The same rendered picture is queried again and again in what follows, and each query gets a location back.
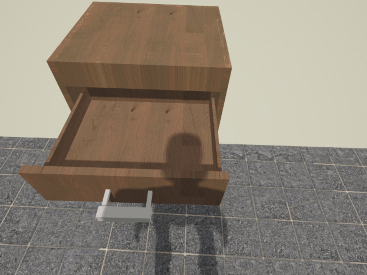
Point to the cabinet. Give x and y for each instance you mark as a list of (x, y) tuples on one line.
[(144, 46)]

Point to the drawer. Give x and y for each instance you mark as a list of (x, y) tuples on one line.
[(132, 141)]

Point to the handle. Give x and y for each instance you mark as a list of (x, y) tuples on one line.
[(124, 214)]

